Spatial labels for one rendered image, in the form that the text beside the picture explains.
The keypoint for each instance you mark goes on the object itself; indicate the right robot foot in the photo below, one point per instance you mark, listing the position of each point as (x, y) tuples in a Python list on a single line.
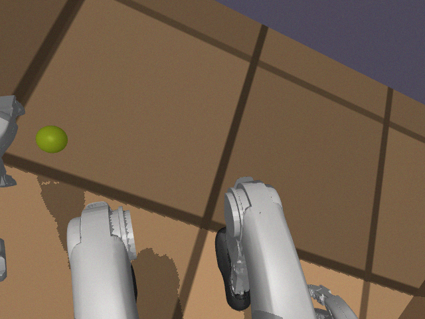
[(235, 301)]

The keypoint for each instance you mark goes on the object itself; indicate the left robot hand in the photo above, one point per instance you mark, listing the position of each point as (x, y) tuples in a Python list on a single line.
[(10, 108)]

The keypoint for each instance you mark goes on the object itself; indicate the right robot hand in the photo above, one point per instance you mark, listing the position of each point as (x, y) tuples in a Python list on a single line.
[(336, 307)]

